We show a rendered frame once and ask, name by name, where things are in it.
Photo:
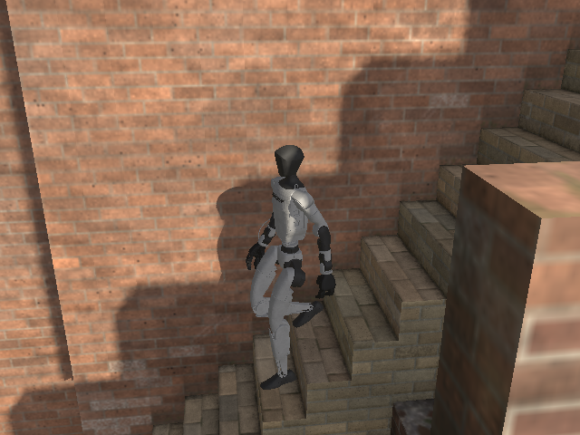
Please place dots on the robot left upper arm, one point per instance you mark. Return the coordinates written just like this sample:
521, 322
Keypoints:
305, 202

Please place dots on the left robot hand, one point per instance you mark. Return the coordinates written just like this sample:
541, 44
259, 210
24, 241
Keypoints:
326, 283

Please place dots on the left robot forearm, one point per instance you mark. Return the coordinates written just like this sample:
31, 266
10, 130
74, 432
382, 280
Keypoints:
325, 255

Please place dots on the humanoid robot torso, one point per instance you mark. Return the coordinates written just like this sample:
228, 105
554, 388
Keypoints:
290, 225

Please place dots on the right robot hand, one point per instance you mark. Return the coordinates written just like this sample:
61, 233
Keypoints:
257, 251

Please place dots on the right robot forearm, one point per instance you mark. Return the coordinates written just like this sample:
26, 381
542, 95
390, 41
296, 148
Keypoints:
269, 233

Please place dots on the left robot shin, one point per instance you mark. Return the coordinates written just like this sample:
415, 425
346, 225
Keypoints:
280, 343

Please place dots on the robot right upper arm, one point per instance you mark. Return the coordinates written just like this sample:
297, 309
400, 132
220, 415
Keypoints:
273, 181

